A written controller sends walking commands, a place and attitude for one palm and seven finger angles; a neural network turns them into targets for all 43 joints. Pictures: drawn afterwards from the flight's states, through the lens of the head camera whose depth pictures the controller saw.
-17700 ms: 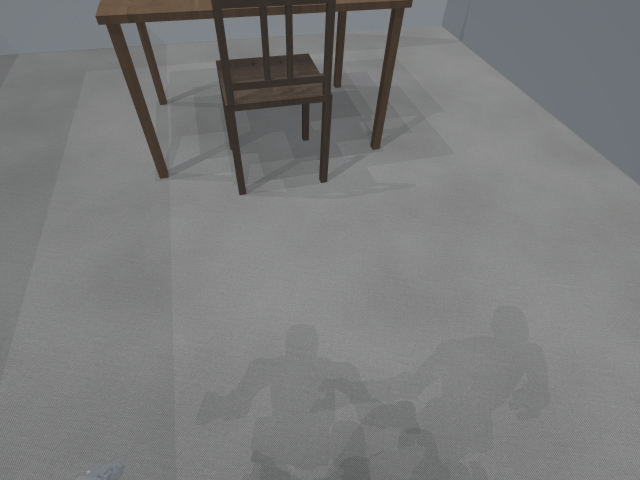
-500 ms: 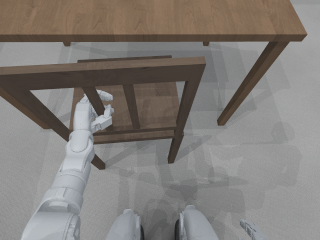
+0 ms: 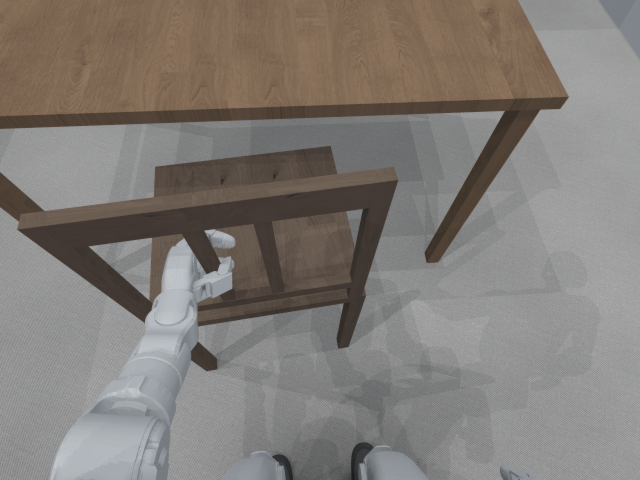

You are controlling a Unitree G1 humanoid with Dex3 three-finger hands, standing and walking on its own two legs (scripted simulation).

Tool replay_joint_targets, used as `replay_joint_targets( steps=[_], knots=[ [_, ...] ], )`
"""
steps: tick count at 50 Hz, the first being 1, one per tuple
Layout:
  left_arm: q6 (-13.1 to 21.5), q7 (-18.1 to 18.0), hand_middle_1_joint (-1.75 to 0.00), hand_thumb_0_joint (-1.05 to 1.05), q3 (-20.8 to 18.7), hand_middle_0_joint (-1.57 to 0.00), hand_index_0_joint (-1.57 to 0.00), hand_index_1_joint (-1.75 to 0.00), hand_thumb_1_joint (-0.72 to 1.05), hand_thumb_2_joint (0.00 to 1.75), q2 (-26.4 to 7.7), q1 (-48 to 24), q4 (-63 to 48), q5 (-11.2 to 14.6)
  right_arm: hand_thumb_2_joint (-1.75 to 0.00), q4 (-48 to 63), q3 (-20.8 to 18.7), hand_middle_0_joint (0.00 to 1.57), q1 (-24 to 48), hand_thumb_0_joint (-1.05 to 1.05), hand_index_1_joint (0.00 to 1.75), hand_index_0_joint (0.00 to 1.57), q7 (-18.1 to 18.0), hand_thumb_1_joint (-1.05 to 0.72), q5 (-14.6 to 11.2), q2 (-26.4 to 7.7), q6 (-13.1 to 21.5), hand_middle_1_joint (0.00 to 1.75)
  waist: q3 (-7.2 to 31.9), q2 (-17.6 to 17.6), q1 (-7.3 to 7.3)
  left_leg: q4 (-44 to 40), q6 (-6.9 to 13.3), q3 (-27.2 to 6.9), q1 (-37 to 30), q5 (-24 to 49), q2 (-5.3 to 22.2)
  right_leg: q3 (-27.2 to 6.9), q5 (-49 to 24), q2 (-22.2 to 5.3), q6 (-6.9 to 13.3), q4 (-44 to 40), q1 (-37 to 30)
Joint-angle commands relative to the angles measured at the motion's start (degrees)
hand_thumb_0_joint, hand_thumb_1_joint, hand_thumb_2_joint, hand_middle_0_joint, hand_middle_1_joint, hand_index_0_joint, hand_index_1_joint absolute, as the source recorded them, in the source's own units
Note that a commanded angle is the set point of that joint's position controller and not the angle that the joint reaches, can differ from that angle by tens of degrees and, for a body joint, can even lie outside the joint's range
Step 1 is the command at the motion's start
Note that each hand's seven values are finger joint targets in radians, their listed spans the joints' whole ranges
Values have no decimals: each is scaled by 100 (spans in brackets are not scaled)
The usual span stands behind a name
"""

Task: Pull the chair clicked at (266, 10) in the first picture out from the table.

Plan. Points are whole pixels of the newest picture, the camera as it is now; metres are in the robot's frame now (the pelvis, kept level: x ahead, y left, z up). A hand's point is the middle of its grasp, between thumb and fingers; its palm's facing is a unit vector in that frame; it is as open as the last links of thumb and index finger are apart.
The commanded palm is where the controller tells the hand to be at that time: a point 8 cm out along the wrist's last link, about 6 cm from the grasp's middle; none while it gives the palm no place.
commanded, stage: step backward, pulling the chair out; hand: left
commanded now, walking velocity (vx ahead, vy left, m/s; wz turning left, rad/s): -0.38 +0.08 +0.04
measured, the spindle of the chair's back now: (213, 267) +0.41 +0.16 -0.09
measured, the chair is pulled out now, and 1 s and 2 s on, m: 0.08 0.19 0.35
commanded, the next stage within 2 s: none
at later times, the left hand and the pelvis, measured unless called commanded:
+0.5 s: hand (221, 340) +0.29 +0.13 -0.07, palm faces +0.06 -0.99 -0.16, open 5.3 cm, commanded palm +0.30 +0.18 -0.06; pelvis -0.06 -0.01 +0.00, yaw +2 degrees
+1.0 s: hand (218, 350) +0.28 +0.13 -0.06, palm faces +0.08 -0.98 -0.17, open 5.4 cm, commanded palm +0.28 +0.18 -0.07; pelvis -0.09 -0.01 +0.00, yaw +4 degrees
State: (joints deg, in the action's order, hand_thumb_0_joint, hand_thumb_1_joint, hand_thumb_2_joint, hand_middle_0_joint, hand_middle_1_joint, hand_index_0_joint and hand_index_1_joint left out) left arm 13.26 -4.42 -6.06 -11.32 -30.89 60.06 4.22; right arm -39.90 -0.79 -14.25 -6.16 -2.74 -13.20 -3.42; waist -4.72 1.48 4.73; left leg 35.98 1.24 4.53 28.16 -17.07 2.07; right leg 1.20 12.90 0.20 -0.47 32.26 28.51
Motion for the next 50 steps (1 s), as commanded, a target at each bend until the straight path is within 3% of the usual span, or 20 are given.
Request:
replay_joint_targets(
  steps=[1,4,7,11,15,19,21,23,26,29,31,34,37,38,39,41,42,45,48,50],
  knots=[
    [285,-108,-145,0,85,-50,-50,-145,90,90,-1249,-1637,-982,-304,-90,286,-316,20,-485,0,30,20,-167,-90,-54,-965,213,30,3133,-15,-65,6,-259,-575,-1069,1875,512,-821,-3811,-1200,330,-89,-1829],
    [274,-141,-145,0,190,-50,-50,-145,90,90,-1177,-1800,-962,-270,-90,210,-283,20,-373,0,30,20,-209,-90,-79,-970,298,30,2972,-97,-60,-252,-178,-649,-1118,1557,502,-676,-2802,-1060,175,-190,-1476],
    [296,-159,-145,0,277,-50,-50,-145,90,90,-1071,-1921,-938,-238,-90,186,-240,20,-237,0,30,20,-220,-90,-71,-974,381,30,2702,324,-149,-671,9,-881,-1087,1690,757,-399,-1486,-650,-11,23,-1212],
    [334,-175,-145,0,282,-50,-50,-145,90,90,-1027,-1983,-913,-210,-90,187,-236,20,-142,0,30,20,-214,-90,-64,-955,513,30,2437,521,-233,-855,149,-997,-794,1073,893,-371,-331,-518,10,285,-1119],
    [377,-212,-145,0,289,-50,-50,-145,90,90,-1109,-2003,-932,-205,-90,204,-240,20,-136,0,30,20,-225,-90,-86,-976,666,30,2174,148,-248,-676,84,-876,-457,-127,672,-653,428,-701,123,-37,-990],
    [458,-259,-145,0,366,-50,-50,-145,90,90,-1124,-1885,-820,-221,-90,115,-226,20,-279,0,30,20,-206,-90,-94,-948,819,30,2035,-746,-198,10,-118,-615,-879,-914,148,-1355,1200,-1257,311,-1217,-436],
    [451,-291,-145,0,341,-50,-50,-145,90,90,-1159,-1751,-714,-256,-90,-2,-221,20,-347,0,30,20,-193,-90,-93,-978,854,30,2059,-789,-175,157,-169,-550,-1131,-667,29,-1376,946,-1421,369,-1396,-410],
    [487,-291,-145,0,385,-50,-50,-145,90,90,-1083,-1745,-743,-278,-90,-30,-194,20,-297,0,30,20,-193,-90,-70,-988,869,30,2073,-567,-150,-193,-120,-665,-1204,-308,152,-1036,499,-1230,251,-1116,-490],
    [521,-290,-145,0,429,-50,-50,-145,90,90,-986,-1705,-795,-257,-90,89,-165,20,-149,0,30,20,-227,-90,-85,-1041,877,30,2024,-42,-235,-964,56,-1079,-910,-149,673,-484,680,-638,37,-298,-652],
    [491,-242,-145,0,570,-50,-50,-145,90,90,-731,-1959,-1046,-210,-90,219,-128,20,20,0,30,20,-203,-90,-43,-1003,878,30,1831,743,-293,-1608,372,-1810,-465,-784,1332,-287,1046,-281,82,907,-730],
    [462,-240,-145,0,418,-50,-50,-145,90,90,-844,-1919,-1025,-223,-90,120,-156,20,-40,0,30,20,-233,-90,22,-965,868,30,1994,738,-295,-1227,479,-1822,-986,718,1458,-277,588,-267,63,1025,-722],
    [413,-184,-145,0,448,-50,-50,-145,90,90,-784,-2025,-994,-278,-90,46,-167,20,-103,0,30,20,-193,-90,67,-924,896,30,2078,637,-258,-798,361,-1494,-1134,1505,1328,-335,-27,-330,76,646,-984],
    [332,-176,-145,0,356,-50,-50,-145,90,90,-975,-2066,-958,-288,-90,58,-175,20,68,0,30,20,-200,-90,48,-923,881,30,1795,686,-333,-894,252,-1296,-16,15,1195,-512,436,-470,164,674,-1426],
    [318,-192,-145,0,335,-50,-50,-145,90,90,-1033,-2012,-950,-276,-90,82,-166,20,58,0,30,20,-198,-90,25,-908,891,30,1717,439,-344,-733,195,-1189,216,-549,1022,-724,678,-599,227,487,-1422],
    [331,-215,-145,0,304,-50,-50,-145,90,90,-1113,-2000,-950,-270,-90,82,-182,20,-20,0,30,20,-197,-90,1,-891,918,30,1779,-54,-319,-288,59,-1002,179,-1009,694,-1204,936,-904,371,33,-1218],
    [287,-284,-145,0,212,-50,-50,-145,90,90,-1354,-1748,-739,-268,-90,-49,-225,20,-217,0,30,20,-170,-90,-25,-876,925,30,1980,-1078,-271,1208,-315,-593,-473,-1286,-66,-2374,1370,-1953,767,-1440,-582],
    [231,-289,-145,0,224,-50,-50,-145,90,90,-1319,-1644,-629,-284,-90,-85,-212,20,-130,0,30,20,-129,-90,3,-851,923,30,2019,-1154,-351,1873,-356,-689,-424,-1286,-186,-2444,758,-2234,915,-1622,-820],
    [112,-238,-145,0,125,-50,-50,-145,90,90,-1300,-1800,-804,-287,-90,-153,-126,20,-12,0,30,20,-84,-90,27,-865,939,30,2297,-936,-303,1782,-359,-1029,-299,-1391,-70,-1711,-2077,-2239,965,-827,-1766],
    [14,-195,-145,0,233,-50,-50,-145,90,90,-1099,-1850,-823,-259,-90,-258,-87,20,-97,0,30,20,-127,-90,-6,-868,905,30,2380,-931,-250,206,-387,-716,-761,-865,-59,-1163,-3167,-1886,569,-509,-2133],
    [-75,-193,-145,0,355,-50,-50,-145,90,90,-1017,-1922,-851,-217,-90,-247,-160,20,-159,0,30,20,-210,-90,-32,-1015,849,30,2402,-630,-196,-1011,-302,-709,-1219,712,298,-794,-3201,-1539,268,-57,-2114]
  ],
)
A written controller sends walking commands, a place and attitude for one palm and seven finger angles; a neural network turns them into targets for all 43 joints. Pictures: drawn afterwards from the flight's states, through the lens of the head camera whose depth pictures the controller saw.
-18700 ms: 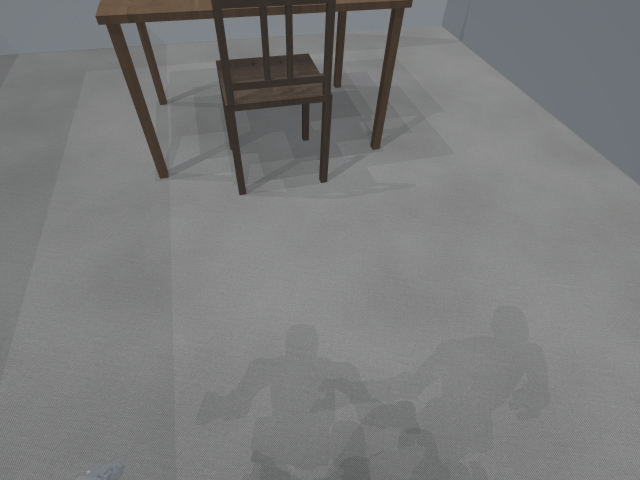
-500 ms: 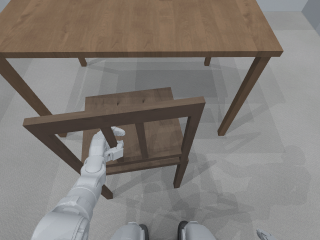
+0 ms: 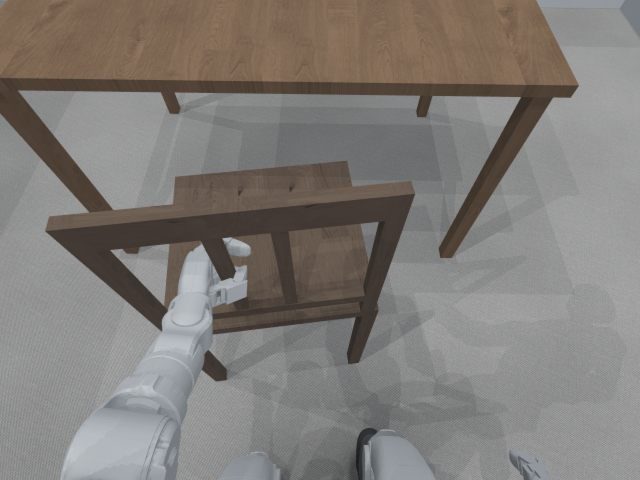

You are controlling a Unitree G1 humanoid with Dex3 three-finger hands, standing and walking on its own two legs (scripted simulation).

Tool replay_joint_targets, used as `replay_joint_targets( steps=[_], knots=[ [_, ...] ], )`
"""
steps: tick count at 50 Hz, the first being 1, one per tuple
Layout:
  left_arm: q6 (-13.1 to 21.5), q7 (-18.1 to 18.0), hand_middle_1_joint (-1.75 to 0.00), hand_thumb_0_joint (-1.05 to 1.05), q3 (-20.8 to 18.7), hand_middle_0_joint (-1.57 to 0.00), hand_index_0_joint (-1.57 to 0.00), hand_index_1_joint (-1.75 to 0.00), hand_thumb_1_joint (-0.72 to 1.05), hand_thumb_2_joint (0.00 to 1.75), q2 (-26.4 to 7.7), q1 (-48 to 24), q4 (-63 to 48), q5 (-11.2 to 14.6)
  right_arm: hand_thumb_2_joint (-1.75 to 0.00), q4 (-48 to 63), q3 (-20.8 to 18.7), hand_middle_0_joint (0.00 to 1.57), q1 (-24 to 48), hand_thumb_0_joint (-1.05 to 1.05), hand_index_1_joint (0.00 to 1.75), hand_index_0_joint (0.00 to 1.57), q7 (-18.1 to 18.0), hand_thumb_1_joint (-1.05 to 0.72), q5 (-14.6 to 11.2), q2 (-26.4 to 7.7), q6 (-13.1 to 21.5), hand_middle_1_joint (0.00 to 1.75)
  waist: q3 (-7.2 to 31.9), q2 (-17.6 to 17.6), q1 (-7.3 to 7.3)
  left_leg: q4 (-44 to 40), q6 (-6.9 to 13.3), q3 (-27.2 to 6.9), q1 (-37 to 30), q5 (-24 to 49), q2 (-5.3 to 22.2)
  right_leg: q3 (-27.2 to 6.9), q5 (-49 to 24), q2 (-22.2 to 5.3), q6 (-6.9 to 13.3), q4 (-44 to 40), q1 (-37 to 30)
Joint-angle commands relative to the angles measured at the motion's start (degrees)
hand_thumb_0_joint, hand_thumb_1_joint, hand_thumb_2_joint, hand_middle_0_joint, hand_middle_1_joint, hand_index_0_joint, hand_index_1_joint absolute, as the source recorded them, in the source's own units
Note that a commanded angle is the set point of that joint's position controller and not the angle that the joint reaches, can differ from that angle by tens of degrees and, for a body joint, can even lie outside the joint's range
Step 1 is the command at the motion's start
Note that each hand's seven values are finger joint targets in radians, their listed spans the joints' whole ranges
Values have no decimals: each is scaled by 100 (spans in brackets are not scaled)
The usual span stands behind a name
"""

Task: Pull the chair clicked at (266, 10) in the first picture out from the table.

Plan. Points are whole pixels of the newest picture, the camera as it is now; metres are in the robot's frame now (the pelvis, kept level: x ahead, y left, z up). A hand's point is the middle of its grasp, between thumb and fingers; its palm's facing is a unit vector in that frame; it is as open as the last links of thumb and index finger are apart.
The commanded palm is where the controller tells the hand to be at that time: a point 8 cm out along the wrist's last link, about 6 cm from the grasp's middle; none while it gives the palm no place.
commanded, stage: step backward, pulling the chair out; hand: left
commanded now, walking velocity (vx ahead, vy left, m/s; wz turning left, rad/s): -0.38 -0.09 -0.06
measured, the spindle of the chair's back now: (228, 276) +0.40 +0.14 -0.08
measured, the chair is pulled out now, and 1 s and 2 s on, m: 0.19 0.35 0.64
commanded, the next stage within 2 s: stop walking, hand still on the chair in 1.44 s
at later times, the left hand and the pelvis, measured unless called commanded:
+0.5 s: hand (230, 317) +0.32 +0.13 -0.06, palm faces -0.07 -0.98 -0.17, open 5.3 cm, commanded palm +0.32 +0.18 -0.06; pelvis -0.06 +0.03 +0.00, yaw -2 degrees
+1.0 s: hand (216, 400) +0.22 +0.13 -0.06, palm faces -0.08 -0.98 -0.16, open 5.3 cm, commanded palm +0.21 +0.18 -0.05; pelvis -0.17 +0.03 +0.01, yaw -3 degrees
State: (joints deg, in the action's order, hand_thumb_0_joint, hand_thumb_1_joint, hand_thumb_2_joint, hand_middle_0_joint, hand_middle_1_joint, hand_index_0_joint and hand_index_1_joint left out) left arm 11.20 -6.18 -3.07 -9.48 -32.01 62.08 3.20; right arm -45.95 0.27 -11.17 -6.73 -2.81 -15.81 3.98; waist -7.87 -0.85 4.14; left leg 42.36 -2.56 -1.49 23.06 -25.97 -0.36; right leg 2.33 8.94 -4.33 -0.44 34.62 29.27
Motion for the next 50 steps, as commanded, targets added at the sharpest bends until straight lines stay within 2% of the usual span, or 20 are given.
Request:
replay_joint_targets(
  steps=[1,5,8,10,13,15,17,20,23,25,27,30,33,35,38,43,45,47,48,50],
  knots=[
    [146,0,-145,0,97,-50,-50,-145,90,90,-1082,-1884,-1183,-125,-90,435,-324,20,-491,0,30,20,-169,-90,-4,-821,71,30,2809,-30,-182,-1743,214,-288,-885,2682,872,-578,-2597,-643,41,-86,-2058],
    [283,111,-145,0,264,-50,-50,-145,90,90,-744,-2431,-1657,-222,-90,742,-390,20,-255,0,30,20,-102,-90,153,-659,-133,30,2761,1244,-160,-1598,455,-571,-883,4019,1527,-211,-723,-135,-44,849,-1670],
    [383,97,-145,0,153,-50,-50,-145,90,90,-683,-2170,-1443,-268,-90,762,-433,20,-403,0,30,20,10,-90,178,-634,-151,30,2499,1055,-185,-1186,592,-597,-1238,4933,1706,-234,-77,26,67,661,-1343],
    [462,91,-145,0,66,-50,-50,-145,90,90,-852,-2174,-1336,-309,-90,679,-451,20,-515,0,30,20,37,-90,179,-656,-128,30,2470,666,-116,-835,408,-442,-1110,4808,1552,-357,-1597,-98,111,203,-1676],
    [494,61,-145,0,-80,-50,-50,-145,90,90,-1205,-2057,-1155,-309,-90,551,-490,20,-625,0,30,20,-31,-90,103,-630,-170,30,3023,-232,-22,-153,-52,94,-575,2379,776,-1030,-3569,-917,399,-277,-2251],
    [393,70,-145,0,-191,-50,-50,-145,90,90,-1423,-1645,-849,-282,-90,532,-454,20,-523,0,30,20,-78,-90,53,-618,-121,30,3029,-744,-158,503,-97,34,-244,-356,276,-1578,-3352,-1522,734,-929,-2262],
    [266,74,-145,0,-169,-50,-50,-145,90,90,-1326,-1710,-863,-302,-90,521,-346,20,-443,0,30,20,-79,-90,63,-572,-84,30,2894,-950,-191,425,-33,-162,-138,-611,278,-1424,-2424,-1570,697,-1069,-2146],
    [197,73,-145,0,-82,-50,-50,-145,90,90,-1184,-1706,-989,-237,-90,478,-282,20,-488,0,30,20,-144,-90,63,-686,-92,30,2897,-654,-58,-1427,67,0,-708,776,487,-728,-2220,-1024,284,-642,-2138],
    [338,144,-145,0,115,-50,-50,-145,90,90,-805,-2013,-1558,-233,-90,911,-322,20,-55,0,30,20,-81,-90,202,-652,-191,30,2285,1573,-257,-2280,788,-1089,60,2293,1865,-101,812,144,-75,1212,-1653],
    [391,115,-145,0,18,-50,-50,-145,90,90,-880,-2250,-1604,-194,-90,812,-348,20,-204,0,30,20,-50,-90,222,-567,-179,30,2171,933,-219,-1795,1053,-1290,-612,3962,2113,-255,1394,204,1,1418,-1163],
    [523,96,-145,0,91,-50,-50,-145,90,90,-728,-2328,-1400,-308,-90,612,-429,20,-493,0,30,20,67,-90,257,-612,-105,30,2430,862,-101,-1012,898,-1035,-2032,5934,1953,-337,658,147,65,353,-914],
    [697,117,-145,0,98,-50,-50,-145,90,90,-840,-2364,-1045,-465,-90,376,-419,20,-596,0,30,20,145,-90,292,-657,-44,30,2443,1272,-48,-706,647,-772,-2246,6246,1720,-360,-441,96,88,-431,-1146],
    [756,63,-145,0,-241,-50,-50,-145,90,90,-1389,-2151,-972,-384,-90,363,-505,20,-665,0,30,20,70,-90,140,-653,-81,30,3185,312,22,-471,214,-151,-1534,4781,1237,-707,-3489,-322,133,-562,-2420],
    [670,59,-145,0,-345,-50,-50,-145,90,90,-1674,-1853,-860,-327,-90,511,-485,20,-392,0,30,20,-23,-90,59,-609,-54,30,3014,-279,-113,188,-28,72,-421,864,542,-1442,-4206,-1225,540,-782,-2690],
    [434,33,-145,0,-408,-50,-50,-145,90,90,-1637,-1682,-869,-336,-90,509,-347,20,-133,0,30,20,-55,-90,113,-583,-2,30,2811,-459,-249,689,-36,-402,103,-286,325,-1450,-3773,-1632,814,-863,-2540],
    [226,49,-145,0,-181,-50,-50,-145,90,90,-1301,-1502,-1123,-206,-90,561,-331,20,-329,0,30,20,-166,-90,95,-718,-88,30,2945,-675,-123,-1403,80,-132,-810,1720,590,-746,-3275,-923,255,-527,-2559],
    [240,95,-145,0,58,-50,-50,-145,90,90,-1058,-1611,-1298,-150,-90,746,-440,20,-301,0,30,20,-147,-90,71,-908,-183,30,2658,69,-156,-1770,420,-506,-1256,3488,1254,-368,-1737,-152,-94,-380,-1895],
    [323,154,-145,0,209,-50,-50,-145,90,90,-789,-2066,-1739,-220,-90,925,-356,20,-86,0,30,20,-66,-90,255,-653,-246,30,2617,1696,-149,-1971,776,-1083,-1077,4295,1815,-197,512,148,-71,922,-1491],
    [332,138,-145,0,100,-50,-50,-145,90,90,-839,-2042,-1681,-232,-90,915,-369,20,-118,0,30,20,-8,-90,286,-602,-247,30,2529,1798,-193,-1967,957,-1184,-1105,4420,1993,-272,1511,213,-20,1297,-1250],
    [421,108,-145,0,32,-50,-50,-145,90,90,-867,-2033,-1602,-210,-90,777,-434,20,-416,0,30,20,72,-90,265,-612,-186,30,2557,1171,-154,-1357,1060,-1186,-2066,5652,2054,-328,1448,289,38,729,-824]
  ],
)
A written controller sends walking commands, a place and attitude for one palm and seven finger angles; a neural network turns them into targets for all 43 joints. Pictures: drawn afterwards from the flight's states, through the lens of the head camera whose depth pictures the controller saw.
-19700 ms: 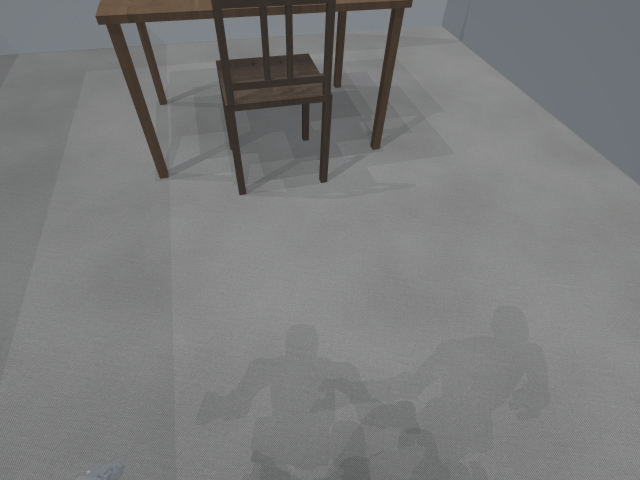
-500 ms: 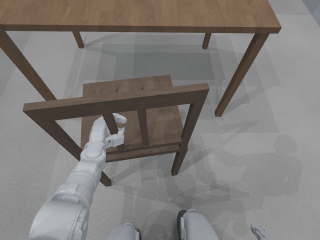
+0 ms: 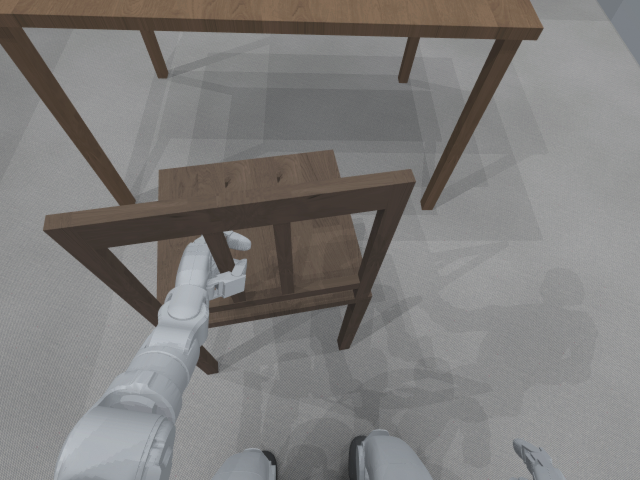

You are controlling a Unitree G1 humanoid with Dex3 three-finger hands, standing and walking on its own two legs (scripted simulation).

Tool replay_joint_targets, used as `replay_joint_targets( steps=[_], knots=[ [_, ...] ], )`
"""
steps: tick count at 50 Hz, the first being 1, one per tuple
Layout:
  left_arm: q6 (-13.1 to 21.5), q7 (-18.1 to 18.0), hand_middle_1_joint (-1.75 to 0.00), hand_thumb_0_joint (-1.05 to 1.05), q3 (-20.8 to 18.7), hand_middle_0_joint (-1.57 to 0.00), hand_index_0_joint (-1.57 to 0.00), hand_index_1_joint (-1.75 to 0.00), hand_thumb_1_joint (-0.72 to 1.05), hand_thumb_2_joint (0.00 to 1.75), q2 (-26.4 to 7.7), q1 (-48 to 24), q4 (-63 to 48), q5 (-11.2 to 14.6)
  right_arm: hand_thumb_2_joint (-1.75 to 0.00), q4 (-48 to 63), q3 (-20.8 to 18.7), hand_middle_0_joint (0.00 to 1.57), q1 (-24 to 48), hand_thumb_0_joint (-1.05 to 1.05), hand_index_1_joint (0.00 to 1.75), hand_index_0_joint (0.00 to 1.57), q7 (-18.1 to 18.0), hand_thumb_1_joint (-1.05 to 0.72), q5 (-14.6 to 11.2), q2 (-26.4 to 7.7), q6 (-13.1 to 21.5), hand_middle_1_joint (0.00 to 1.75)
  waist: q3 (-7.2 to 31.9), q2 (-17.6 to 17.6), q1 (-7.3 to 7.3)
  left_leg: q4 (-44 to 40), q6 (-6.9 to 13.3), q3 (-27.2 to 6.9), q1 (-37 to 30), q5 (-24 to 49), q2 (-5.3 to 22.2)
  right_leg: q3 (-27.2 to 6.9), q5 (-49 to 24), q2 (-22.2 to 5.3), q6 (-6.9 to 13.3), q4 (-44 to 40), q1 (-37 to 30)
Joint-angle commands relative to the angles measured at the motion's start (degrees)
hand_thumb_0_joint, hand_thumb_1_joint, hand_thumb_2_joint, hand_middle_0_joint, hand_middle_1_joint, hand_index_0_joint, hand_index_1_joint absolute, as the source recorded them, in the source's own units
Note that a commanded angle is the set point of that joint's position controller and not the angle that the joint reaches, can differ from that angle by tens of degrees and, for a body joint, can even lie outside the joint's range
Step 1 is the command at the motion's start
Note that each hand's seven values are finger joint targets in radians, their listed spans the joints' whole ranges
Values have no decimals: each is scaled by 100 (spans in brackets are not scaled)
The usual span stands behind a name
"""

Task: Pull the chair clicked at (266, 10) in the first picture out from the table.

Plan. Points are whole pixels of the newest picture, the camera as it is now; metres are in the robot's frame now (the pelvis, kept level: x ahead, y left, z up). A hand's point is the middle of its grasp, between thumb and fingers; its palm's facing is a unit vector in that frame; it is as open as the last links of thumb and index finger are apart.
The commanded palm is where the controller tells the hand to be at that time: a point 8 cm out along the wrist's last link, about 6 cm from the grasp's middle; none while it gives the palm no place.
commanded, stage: step backward, pulling the chair out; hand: left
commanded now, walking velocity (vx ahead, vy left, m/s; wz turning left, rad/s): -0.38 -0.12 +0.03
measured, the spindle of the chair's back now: (227, 269) +0.40 +0.14 -0.09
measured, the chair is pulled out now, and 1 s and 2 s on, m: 0.35 0.64 0.65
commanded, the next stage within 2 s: stop walking, hand still on the chair in 0.44 s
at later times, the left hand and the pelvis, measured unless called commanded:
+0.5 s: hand (214, 384) +0.23 +0.14 -0.06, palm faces -0.01 -0.99 -0.15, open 5.3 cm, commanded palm +0.23 +0.19 -0.07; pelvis -0.14 +0.01 +0.00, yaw +0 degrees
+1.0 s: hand out of the picture +0.09 +0.14 -0.07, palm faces +0.04 -0.98 -0.19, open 5.4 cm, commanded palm +0.06 +0.19 -0.05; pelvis -0.19 +0.00 +0.00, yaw -1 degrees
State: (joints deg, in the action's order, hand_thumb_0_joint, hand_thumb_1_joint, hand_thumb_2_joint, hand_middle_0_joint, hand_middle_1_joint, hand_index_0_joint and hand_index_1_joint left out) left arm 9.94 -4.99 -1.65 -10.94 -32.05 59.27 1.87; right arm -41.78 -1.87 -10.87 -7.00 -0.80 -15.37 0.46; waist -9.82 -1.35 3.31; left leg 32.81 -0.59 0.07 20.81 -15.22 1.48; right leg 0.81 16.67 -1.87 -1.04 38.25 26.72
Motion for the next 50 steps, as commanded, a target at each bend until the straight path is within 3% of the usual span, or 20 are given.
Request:
replay_joint_targets(
  steps=[1,6,7,8,9,12,16,19,22,23,25,27,29,32,35,36,37,40,44,50],
  knots=[
    [580,-9,-145,0,-14,-50,-50,-145,90,90,-616,-2066,-1152,-123,-90,284,-226,20,-528,0,30,20,140,-90,58,-683,199,30,2720,1157,-14,-219,798,-1255,-2187,5018,1800,-187,420,53,87,-37,-570],
    [770,17,-145,0,-166,-50,-50,-145,90,90,-994,-2037,-819,-297,-90,50,-193,20,-452,0,30,20,184,-90,22,-683,299,30,2703,1289,-54,294,332,-648,-1609,3899,1285,-289,-2030,-223,129,-1284,-1417],
    [800,-1,-145,0,-245,-50,-50,-145,90,90,-1216,-2001,-911,-291,-90,41,-213,20,-558,0,30,20,138,-90,-19,-686,289,30,3010,763,24,389,88,-204,-1333,3230,962,-451,-3630,-499,121,-1323,-1971],
    [789,-57,-145,0,-533,-50,-50,-145,90,90,-1632,-2056,-766,-234,-90,17,-275,20,-501,0,30,20,40,-90,-90,-642,304,30,3259,-578,44,921,-181,150,-622,1352,479,-924,-4976,-1015,230,-1223,-2575],
    [697,-58,-145,0,-639,-50,-50,-145,90,90,-1766,-1928,-678,-227,-90,159,-246,20,-171,0,30,20,1,-90,-136,-632,326,30,3164,-1016,-94,1589,-234,2,40,-837,82,-1280,-5709,-1536,414,-1292,-2621],
    [433,-56,-145,0,-566,-50,-50,-145,90,90,-1533,-1671,-617,-191,-90,79,-42,20,45,0,30,20,-11,-90,-69,-549,379,30,2934,-378,-235,2234,-267,-649,483,-1521,11,-1278,-4676,-1964,951,-1180,-2332],
    [228,-89,-145,0,-516,-50,-50,-145,90,90,-1399,-1544,-545,-96,-90,12,17,20,-179,0,30,20,-90,-90,-122,-654,320,30,2886,-842,-177,728,-269,-362,-4,-1141,-23,-887,-4450,-1676,710,-1132,-2366],
    [200,-27,-145,0,-186,-50,-50,-145,90,90,-1032,-1615,-603,-5,-90,57,-33,20,-423,0,30,20,-161,-90,-139,-772,282,30,2871,-621,-92,-1069,-72,-156,-1028,1024,423,-363,-2797,-944,179,-776,-1824],
    [302,89,-145,0,174,-50,-50,-145,90,90,-438,-2228,-1071,42,-90,427,-104,20,-184,0,30,20,7,-90,-3,-736,224,30,2594,1966,-153,-1262,792,-1604,-1096,2312,1857,-4,863,-36,-35,973,-624],
    [316,56,-145,0,70,-50,-50,-145,90,90,-515,-2325,-1078,3,-90,396,-76,20,-137,0,30,20,44,-90,65,-655,239,30,2430,2113,-176,-1202,1008,-1711,-1017,2779,2002,-157,1206,-44,22,1637,-443],
    [335,33,-145,0,-46,-50,-50,-145,90,90,-677,-2178,-850,53,-90,213,-170,20,-483,0,30,20,80,-90,3,-733,265,30,2542,1169,-161,-523,1029,-1524,-2076,4468,1936,-227,1206,46,48,1232,-30],
    [342,38,-145,0,62,-50,-50,-145,90,90,-605,-2246,-630,-24,-90,127,-195,20,-613,0,30,20,139,-90,-17,-800,317,30,2468,1178,-76,-362,846,-1315,-2487,4660,1754,-184,962,57,35,438,-87],
    [358,92,-145,0,-3,-50,-50,-145,90,90,-714,-1503,-1715,-55,-90,490,-198,20,-479,0,30,20,217,-90,-28,-755,336,30,2545,1724,-139,-430,812,-1192,-2136,3579,1583,-128,795,90,74,-21,-676],
    [155,147,-145,0,-43,-50,-50,-145,90,90,-792,-814,-1930,-46,-90,641,-77,20,-426,0,30,20,195,-90,-56,-716,355,30,2395,1369,-169,-422,630,-1148,-1275,1616,1293,-40,121,140,87,-1415,-1664],
    [40,92,-145,0,-247,-50,-50,-145,90,90,-1087,-293,-1795,-113,-90,603,-61,20,-421,0,30,20,142,-90,-138,-668,370,30,2485,164,-100,-73,143,-313,-843,-201,502,-284,-180,-230,237,-1892,-2085],
    [-8,31,-145,0,-439,-50,-50,-145,90,90,-1321,-373,-1675,-83,-90,615,-97,20,-295,0,30,20,112,-90,-167,-646,296,30,2403,-802,-89,225,37,-50,-645,-694,270,-880,364,-684,426,-2017,-1842],
    [8,-8,-145,0,-351,-50,-50,-145,90,90,-1187,-437,-1687,-56,-90,585,-67,20,-174,0,30,20,75,-90,-161,-562,270,30,2146,-945,-85,483,3,-5,-630,-705,119,-1119,724,-994,612,-2152,-1507],
    [75,-64,-145,0,-385,-50,-50,-145,90,90,-1157,-37,-1760,-74,-90,389,10,20,-55,0,30,20,59,-90,-45,-511,307,30,1922,-51,-68,125,72,-38,-991,-323,78,-964,515,-987,554,-2014,-1235],
    [191,-32,-145,0,-224,-50,-50,-145,90,90,-829,310,-1900,-53,-90,521,24,20,64,0,30,20,15,-90,-57,-412,291,30,1525,-350,-112,-378,206,-234,-1072,-167,223,-642,774,-640,337,-1885,-1136],
    [280,-20,-145,0,-43,-50,-50,-145,90,90,-606,989,-2325,-92,-90,663,63,20,140,0,30,20,-23,-90,-35,-380,305,30,1096,394,-170,-1044,362,-720,-950,-206,518,-321,558,-194,203,-1636,-911]
  ],
)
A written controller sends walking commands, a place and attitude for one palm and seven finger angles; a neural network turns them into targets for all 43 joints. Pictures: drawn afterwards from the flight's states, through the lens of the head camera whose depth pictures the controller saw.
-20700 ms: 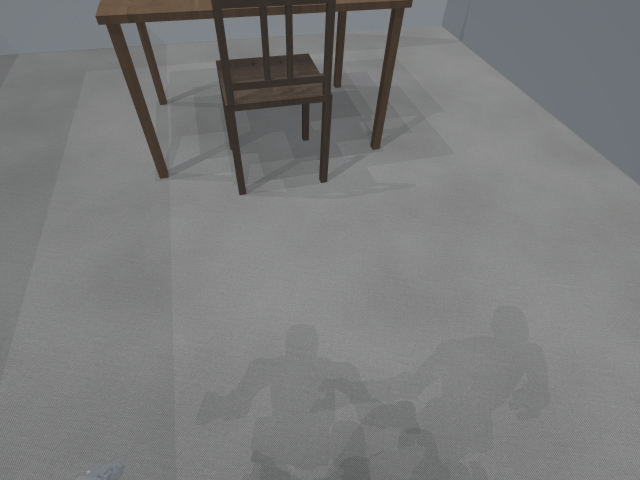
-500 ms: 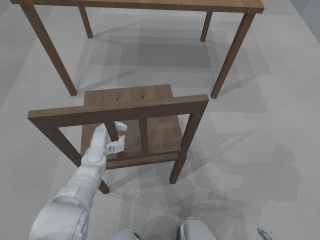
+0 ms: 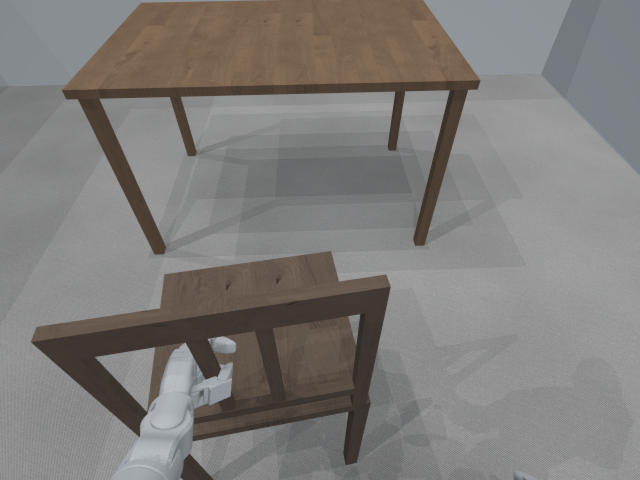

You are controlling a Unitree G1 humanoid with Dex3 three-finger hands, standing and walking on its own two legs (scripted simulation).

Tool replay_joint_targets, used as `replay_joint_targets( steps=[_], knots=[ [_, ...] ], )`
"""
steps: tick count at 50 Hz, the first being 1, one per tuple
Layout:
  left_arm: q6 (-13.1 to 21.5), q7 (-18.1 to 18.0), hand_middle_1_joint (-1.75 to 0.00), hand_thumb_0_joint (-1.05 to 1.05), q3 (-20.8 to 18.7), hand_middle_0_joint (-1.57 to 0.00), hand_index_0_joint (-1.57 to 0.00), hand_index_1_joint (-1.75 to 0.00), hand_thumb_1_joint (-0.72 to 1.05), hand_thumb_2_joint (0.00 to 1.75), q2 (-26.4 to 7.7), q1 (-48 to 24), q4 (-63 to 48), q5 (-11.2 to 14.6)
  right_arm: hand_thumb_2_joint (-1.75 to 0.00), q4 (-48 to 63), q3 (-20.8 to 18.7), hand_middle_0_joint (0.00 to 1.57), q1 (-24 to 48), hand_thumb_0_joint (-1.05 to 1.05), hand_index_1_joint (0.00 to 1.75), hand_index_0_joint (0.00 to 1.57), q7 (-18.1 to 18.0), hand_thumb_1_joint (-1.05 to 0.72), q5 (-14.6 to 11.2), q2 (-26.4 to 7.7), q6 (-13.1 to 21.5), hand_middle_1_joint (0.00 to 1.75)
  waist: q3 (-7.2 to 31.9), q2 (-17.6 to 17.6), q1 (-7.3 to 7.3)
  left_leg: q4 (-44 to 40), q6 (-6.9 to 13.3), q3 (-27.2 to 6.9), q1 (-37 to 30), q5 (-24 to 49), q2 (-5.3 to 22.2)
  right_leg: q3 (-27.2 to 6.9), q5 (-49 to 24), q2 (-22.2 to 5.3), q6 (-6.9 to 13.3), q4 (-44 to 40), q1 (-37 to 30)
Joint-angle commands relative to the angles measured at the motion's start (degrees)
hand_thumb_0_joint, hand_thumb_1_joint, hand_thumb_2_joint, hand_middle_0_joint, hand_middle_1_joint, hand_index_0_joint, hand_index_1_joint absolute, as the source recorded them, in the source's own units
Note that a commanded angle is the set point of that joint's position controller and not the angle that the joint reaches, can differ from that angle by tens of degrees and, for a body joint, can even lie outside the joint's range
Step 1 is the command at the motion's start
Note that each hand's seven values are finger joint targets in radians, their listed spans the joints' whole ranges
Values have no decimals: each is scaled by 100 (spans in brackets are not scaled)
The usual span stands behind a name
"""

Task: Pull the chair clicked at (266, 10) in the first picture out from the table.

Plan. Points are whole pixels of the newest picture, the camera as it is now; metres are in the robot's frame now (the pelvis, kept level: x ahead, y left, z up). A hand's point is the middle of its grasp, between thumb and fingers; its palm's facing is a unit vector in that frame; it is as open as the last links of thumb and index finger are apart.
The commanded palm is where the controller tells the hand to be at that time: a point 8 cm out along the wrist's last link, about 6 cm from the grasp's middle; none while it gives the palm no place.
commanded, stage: stop walking, hand still on the chair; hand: left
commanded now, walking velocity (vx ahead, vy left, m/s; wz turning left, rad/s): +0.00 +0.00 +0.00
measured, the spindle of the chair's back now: (214, 376) +0.29 +0.17 -0.09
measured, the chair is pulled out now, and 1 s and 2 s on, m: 0.64 0.65 0.65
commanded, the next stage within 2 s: open the thumb and straighten the fingers in 0.44 s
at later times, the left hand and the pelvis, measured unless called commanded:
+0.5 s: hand (221, 384) +0.27 +0.15 -0.07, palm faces +0.06 -0.98 -0.18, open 5.4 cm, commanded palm +0.24 +0.20 -0.05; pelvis +0.01 +0.00 +0.01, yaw -1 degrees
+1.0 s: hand (221, 379) +0.27 +0.15 -0.07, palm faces +0.06 -0.98 -0.17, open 13.5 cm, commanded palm +0.25 +0.20 -0.04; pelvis +0.03 -0.01 -0.03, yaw +1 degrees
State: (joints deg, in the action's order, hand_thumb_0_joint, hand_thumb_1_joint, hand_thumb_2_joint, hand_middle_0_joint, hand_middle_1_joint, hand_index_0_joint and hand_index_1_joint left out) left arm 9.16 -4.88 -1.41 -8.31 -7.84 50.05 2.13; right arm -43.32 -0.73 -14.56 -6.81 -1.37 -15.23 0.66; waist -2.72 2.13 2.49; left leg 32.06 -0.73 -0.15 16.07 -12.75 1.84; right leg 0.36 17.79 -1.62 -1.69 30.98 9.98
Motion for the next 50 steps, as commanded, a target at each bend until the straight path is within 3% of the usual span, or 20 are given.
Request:
replay_joint_targets(
  steps=[1,5,9,10,13,18,20,24,27,28,29,30,31,33,36,38,39,42,49,50],
  knots=[
    [350,-49,-145,0,-107,-50,-50,-145,90,90,-882,-1273,-1450,-133,-90,838,-53,20,509,0,30,20,-42,-90,37,-403,310,30,518,43,-134,-1019,394,-745,-491,-228,533,-258,172,-166,241,-817,595],
    [287,-51,-145,0,-15,-50,-50,-145,90,90,-866,-895,-1822,-158,-90,890,-48,20,484,0,30,20,-22,-90,41,-435,403,30,975,310,-155,-912,345,-570,-858,816,566,-222,-645,-172,207,-722,327],
    [191,-73,-145,0,-34,-50,-50,-145,90,90,-868,-730,-1997,-188,-90,939,-38,20,521,0,30,20,-2,-90,81,-430,439,30,1240,104,-180,-755,289,-433,-1076,1307,560,-293,-1051,-217,208,-808,192],
    [160,-61,-145,0,-17,-50,-50,-145,90,90,-921,-660,-2013,-170,-90,915,-32,20,489,0,30,20,-6,-90,66,-461,446,30,1210,232,-154,-802,269,-408,-1052,1317,546,-274,-1050,-227,205,-808,198],
    [93,-78,-145,0,-27,-50,-50,-145,90,90,-884,-639,-1980,-180,-90,947,-13,20,565,0,30,20,-9,-90,87,-427,414,30,1161,9,-162,-773,243,-373,-1017,1170,522,-321,-1055,-255,210,-899,224],
    [35,-87,-145,0,-4,-50,-50,-145,90,90,-874,-600,-2055,-165,-90,956,-4,20,596,0,30,20,-30,-90,81,-410,359,30,1221,-86,-140,-737,215,-306,-1081,1205,502,-332,-1239,-301,220,-944,189],
    [39,-87,-145,0,-5,-50,-50,-145,90,90,-931,-518,-2086,-146,-90,930,-1,20,605,0,30,20,-48,-90,64,-407,347,30,1190,81,-125,-783,226,-303,-1102,1304,507,-287,-1262,-322,211,-968,197],
    [30,-91,-145,0,19,-50,-50,-145,90,90,-844,-509,-2024,-140,-90,954,-8,20,650,0,30,20,-56,-90,69,-395,300,30,1174,-98,-137,-762,214,-308,-1098,1197,507,-327,-1267,-346,225,-1010,200],
    [70,-120,-145,0,-139,-50,-50,-145,90,90,-1055,-461,-2479,-132,-90,1017,-18,20,672,0,30,20,-64,-90,63,-399,302,30,1195,11,-159,-790,232,-341,-1125,1383,518,-285,-1331,-335,219,-998,119],
    [-176,45,-145,0,-11,-50,-50,-145,78,84,-574,164,-1959,165,-90,996,-123,20,538,0,30,20,181,-90,-188,-609,311,30,1116,-778,120,-683,142,-68,-392,593,275,302,-893,-146,147,-617,563],
    [-118,162,-145,0,-119,-50,-50,-145,66,78,-750,-142,-2440,181,-90,1120,-147,20,680,0,30,20,289,-90,-198,-640,325,30,1089,-715,1,-574,156,-15,-109,276,230,295,-747,-113,160,-477,709],
    [-106,215,-145,0,-110,-50,-50,-145,54,73,-827,17,-2536,195,-90,1194,-171,20,698,0,30,20,346,-90,-224,-597,357,30,954,-406,32,-493,170,19,8,-9,191,273,-544,-116,183,-441,817],
    [-53,239,-145,0,-220,-50,-50,-145,42,67,-954,-87,-2952,174,-90,1298,-180,20,726,0,30,20,382,-90,-202,-597,412,30,1156,-86,-14,-391,164,62,104,-197,124,265,-356,-86,198,-321,920],
    [-23,263,-145,0,40,-50,-50,-145,17,55,-718,-5,-3429,113,-90,1451,-184,20,751,0,30,20,399,-90,-169,-509,530,30,1404,261,2,-148,170,85,114,-155,87,280,-332,-35,227,-71,1173],
    [-307,224,-145,0,24,-50,-50,-145,-19,37,-715,337,-3412,124,-90,1528,-192,20,651,0,30,20,414,-90,-157,-577,585,30,1356,46,-6,102,165,22,412,-218,79,334,-267,9,205,174,1475],
    [-487,179,-138,0,-79,-47,-47,-138,-43,26,-785,361,-3632,131,-90,1620,-209,20,648,0,30,20,378,-90,-134,-603,632,30,1601,-23,-37,288,185,17,482,-117,56,334,-333,9,186,335,1574],
    [-556,155,-130,0,-415,-45,-45,-130,-55,20,-1180,305,-3716,104,-90,1600,-233,20,594,0,30,20,341,-90,-115,-669,622,30,1718,-35,-64,368,184,15,494,-23,50,312,-417,11,187,411,1581],
    [-769,202,-109,0,-63,-38,-38,-109,-55,20,-752,454,-4069,154,-90,1704,-198,20,577,0,30,20,279,-90,-113,-621,700,30,1850,-87,10,557,189,18,452,231,48,362,-635,26,168,578,1719],
    [-1074,252,-58,0,-231,-20,-20,-58,-55,20,-876,1244,-4546,212,-90,1857,-184,20,432,0,30,20,190,-90,-67,-631,822,30,1979,-459,-18,947,203,32,647,708,7,368,-1297,19,115,864,1757],
    [-1128,271,-51,0,-335,-18,-18,-51,-55,20,-999,1395,-4567,207,-90,1868,-178,20,420,0,30,20,183,-90,-62,-647,815,30,1925,-323,-60,975,201,33,721,769,-7,363,-1366,12,140,886,1722]
  ],
)
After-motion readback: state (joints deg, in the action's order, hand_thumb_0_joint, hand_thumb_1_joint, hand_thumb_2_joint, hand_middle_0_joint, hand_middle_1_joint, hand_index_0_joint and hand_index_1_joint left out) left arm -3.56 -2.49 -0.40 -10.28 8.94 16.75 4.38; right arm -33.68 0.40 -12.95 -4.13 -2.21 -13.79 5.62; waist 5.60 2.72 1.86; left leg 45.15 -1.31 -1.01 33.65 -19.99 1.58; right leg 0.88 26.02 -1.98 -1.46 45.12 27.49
